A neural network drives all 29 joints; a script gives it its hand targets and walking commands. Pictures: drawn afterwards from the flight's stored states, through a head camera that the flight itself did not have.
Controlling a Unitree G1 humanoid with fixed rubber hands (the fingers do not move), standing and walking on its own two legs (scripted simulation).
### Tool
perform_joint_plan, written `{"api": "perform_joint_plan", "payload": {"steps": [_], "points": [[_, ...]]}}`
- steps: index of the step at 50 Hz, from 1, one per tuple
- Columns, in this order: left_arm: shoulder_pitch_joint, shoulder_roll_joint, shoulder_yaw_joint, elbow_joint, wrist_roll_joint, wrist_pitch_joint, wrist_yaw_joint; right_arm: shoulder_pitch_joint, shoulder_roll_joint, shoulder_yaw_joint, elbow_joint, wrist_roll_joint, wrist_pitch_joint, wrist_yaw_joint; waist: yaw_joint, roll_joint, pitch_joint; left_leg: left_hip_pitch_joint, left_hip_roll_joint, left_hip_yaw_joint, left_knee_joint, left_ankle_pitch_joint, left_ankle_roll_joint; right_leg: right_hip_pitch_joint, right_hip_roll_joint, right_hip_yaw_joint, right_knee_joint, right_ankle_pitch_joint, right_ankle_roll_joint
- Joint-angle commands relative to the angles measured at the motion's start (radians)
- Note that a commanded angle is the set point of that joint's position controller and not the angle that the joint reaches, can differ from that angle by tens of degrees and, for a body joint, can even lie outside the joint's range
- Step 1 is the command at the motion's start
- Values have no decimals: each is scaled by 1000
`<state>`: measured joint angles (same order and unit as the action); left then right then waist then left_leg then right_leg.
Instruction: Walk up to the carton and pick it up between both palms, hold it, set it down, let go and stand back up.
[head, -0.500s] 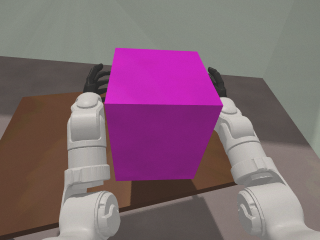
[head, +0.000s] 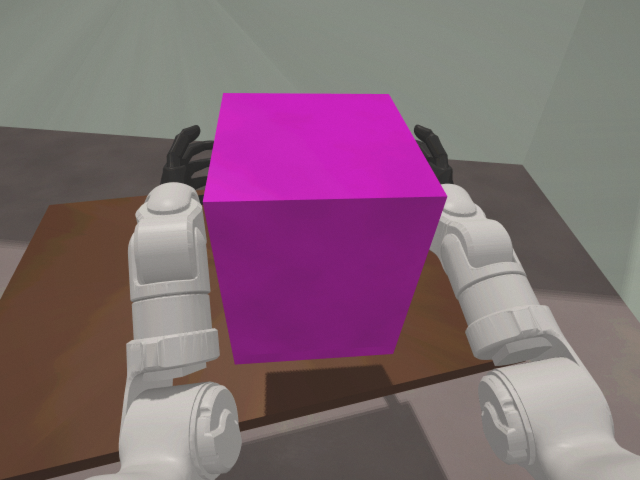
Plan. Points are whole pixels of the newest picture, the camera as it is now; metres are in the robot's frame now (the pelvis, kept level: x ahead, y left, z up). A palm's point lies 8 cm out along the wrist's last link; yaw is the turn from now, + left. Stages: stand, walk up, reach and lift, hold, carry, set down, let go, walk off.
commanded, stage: hold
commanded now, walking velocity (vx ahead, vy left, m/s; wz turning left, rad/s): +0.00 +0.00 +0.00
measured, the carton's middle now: (311, 229) +0.37 +0.00 +0.20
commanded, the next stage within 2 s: none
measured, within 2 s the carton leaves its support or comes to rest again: neither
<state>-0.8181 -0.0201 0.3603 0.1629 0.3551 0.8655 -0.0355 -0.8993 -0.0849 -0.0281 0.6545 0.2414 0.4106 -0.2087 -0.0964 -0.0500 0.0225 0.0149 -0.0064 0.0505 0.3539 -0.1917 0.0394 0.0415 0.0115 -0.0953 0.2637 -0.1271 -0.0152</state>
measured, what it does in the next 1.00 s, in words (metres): stands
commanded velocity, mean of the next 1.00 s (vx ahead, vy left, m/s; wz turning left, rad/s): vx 0.00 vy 0.00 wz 0.00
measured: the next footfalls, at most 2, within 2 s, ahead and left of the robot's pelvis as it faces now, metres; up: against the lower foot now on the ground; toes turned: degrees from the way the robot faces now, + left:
none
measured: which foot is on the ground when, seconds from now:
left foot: down 0.00-1.00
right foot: down 0.00-1.00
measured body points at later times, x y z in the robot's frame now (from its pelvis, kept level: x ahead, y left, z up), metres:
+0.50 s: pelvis +0.00 -0.01 +0.00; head -0.07 +0.02 +0.44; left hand +0.38 +0.15 +0.27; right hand +0.39 -0.15 +0.28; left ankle +0.02 +0.09 -0.75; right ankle +0.03 -0.11 -0.75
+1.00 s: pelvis +0.01 -0.01 +0.00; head -0.07 +0.02 +0.44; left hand +0.38 +0.15 +0.27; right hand +0.38 -0.15 +0.27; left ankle +0.02 +0.09 -0.75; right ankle +0.03 -0.11 -0.75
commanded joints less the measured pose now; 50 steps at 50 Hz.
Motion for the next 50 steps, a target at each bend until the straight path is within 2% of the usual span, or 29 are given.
{"api": "perform_joint_plan", "payload": {"steps": [1, 3, 7, 12, 19, 26, 35, 39, 45, 48, 50], "points": [[-634, -518, -457, -63, -161, -42, -132, -768, 580, 273, -308, 97, -32, 89, -14, 88, -377, -2, 0, -31, -60, 220, -50, 126, 51, 21, 5, 110, 38], [-624, -502, -434, -37, -146, -33, -137, -777, 588, 277, -301, 98, -20, 85, -4, 62, -342, -24, -3, -25, -62, 211, -41, 127, 50, 25, 1, 109, 45], [-649, -499, -428, -47, -148, -25, -147, -783, 591, 268, -299, 102, -3, 83, -4, 77, -353, -53, -4, -24, -78, 169, -39, 140, 46, 33, 2, 92, 44], [-651, -496, -435, -61, -161, -19, -147, -775, 591, 278, -315, 115, 15, 75, -20, 71, -370, -28, -9, -27, -61, 204, -46, 141, 48, 30, 8, 134, 47], [-674, -483, -398, -28, -144, -12, -164, -813, 598, 262, -305, 107, 33, 80, 4, 63, -340, -89, -7, -20, -95, 110, -33, 147, 44, 34, 2, 66, 48], [-673, -474, -402, -41, -151, -13, -170, -793, 598, 264, -295, 121, 43, 76, -7, 76, -363, -82, -12, -19, -82, 157, -40, 164, 45, 39, 12, 117, 46], [-639, -450, -394, -68, -145, -9, -188, -767, 604, 300, -346, 141, 60, 51, -9, 49, -369, -67, -30, -16, -62, 213, -38, 191, 40, 47, 21, 220, 63], [-652, -457, -419, -88, -157, -8, -188, -762, 599, 295, -359, 145, 63, 50, -19, 67, -370, -58, -28, -18, -62, 208, -48, 174, 44, 39, 18, 194, 62], [-631, -462, -427, -112, -156, -2, -179, -759, 593, 316, -390, 155, 62, 52, -5, 76, -385, -45, -25, -18, -53, 243, -51, 184, 50, 37, 25, 215, 56], [-647, -469, -434, -121, -159, -2, -177, -749, 587, 301, -365, 144, 66, 56, -17, 83, -360, -48, -18, -19, -67, 202, -56, 159, 51, 33, 19, 158, 49], [-653, -472, -434, -114, -162, 0, -176, -761, 590, 298, -368, 140, 65, 62, -7, 79, -352, -62, -17, -21, -73, 193, -53, 155, 52, 30, 17, 144, 49]]}}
